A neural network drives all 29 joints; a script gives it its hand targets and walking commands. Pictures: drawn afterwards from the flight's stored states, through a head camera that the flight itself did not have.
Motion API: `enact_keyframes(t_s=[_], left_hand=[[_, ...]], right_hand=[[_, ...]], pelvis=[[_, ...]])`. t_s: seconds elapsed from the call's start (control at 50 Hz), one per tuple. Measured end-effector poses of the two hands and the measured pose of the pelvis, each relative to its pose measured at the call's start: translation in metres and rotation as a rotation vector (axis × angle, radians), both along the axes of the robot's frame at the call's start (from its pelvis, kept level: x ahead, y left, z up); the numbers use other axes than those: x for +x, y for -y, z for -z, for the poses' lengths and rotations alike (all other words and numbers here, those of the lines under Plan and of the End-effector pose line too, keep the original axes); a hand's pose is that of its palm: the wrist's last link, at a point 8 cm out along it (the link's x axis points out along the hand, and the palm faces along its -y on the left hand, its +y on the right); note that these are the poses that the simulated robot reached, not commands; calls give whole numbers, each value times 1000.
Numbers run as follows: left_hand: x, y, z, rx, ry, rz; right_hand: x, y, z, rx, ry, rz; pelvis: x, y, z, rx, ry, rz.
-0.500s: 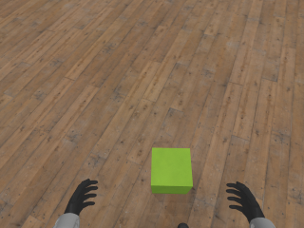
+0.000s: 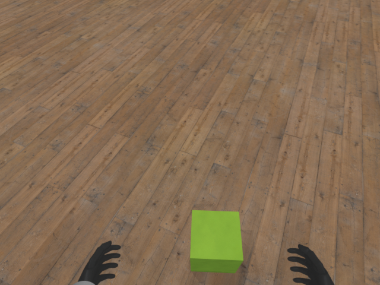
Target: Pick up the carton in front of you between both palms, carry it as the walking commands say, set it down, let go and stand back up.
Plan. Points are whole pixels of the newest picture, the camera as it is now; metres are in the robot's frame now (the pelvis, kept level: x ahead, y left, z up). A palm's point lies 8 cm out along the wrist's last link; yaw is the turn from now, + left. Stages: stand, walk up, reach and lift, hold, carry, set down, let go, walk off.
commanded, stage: stand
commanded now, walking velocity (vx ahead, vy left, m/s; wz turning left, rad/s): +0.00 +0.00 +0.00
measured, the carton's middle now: (214, 242) +0.41 -0.07 -0.65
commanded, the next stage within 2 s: none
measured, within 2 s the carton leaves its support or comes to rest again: neither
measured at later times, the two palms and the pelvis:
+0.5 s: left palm out of the picture +0.12 +0.29 -0.10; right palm out of the picture +0.14 -0.28 -0.10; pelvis +0.01 +0.00 +0.00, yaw +2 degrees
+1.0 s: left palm out of the picture +0.09 +0.30 -0.10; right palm out of the picture +0.11 -0.30 -0.09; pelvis -0.01 -0.01 +0.00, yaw +2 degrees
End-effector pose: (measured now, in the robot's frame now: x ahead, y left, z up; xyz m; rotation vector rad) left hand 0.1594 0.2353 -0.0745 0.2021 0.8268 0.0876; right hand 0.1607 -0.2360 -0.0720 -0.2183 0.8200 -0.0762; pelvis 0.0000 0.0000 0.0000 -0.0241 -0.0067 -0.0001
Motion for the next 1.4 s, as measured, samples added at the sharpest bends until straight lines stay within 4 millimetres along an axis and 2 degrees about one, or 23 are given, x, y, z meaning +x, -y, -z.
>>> enact_keyframes(t_s=[0.14,0.26,0.4,0.62,0.8,1.2,1.4], left_hand=[[-17,-42,13,134,-89,-53],[-29,-58,16,170,-136,-82],[-34,-58,22,169,-170,-90],[-34,-52,22,150,-163,-98],[-52,-58,22,161,-197,-124],[-92,-59,23,177,-275,-127],[-94,-56,26,163,-281,-126]], right_hand=[[-7,36,10,-126,-44,18],[-17,48,16,-158,-95,20],[-25,49,23,-168,-143,22],[-21,51,23,-167,-141,8],[-29,54,22,-174,-144,6],[-76,78,27,-191,-242,33],[-88,81,28,-190,-280,29]], pelvis=[[3,-1,6,1,-29,-14],[6,-1,6,1,-27,-25],[10,0,5,5,-20,-26],[11,3,4,4,-16,-38],[4,5,1,9,3,-42],[-14,14,-3,14,25,-41],[-19,17,-4,15,26,-37]])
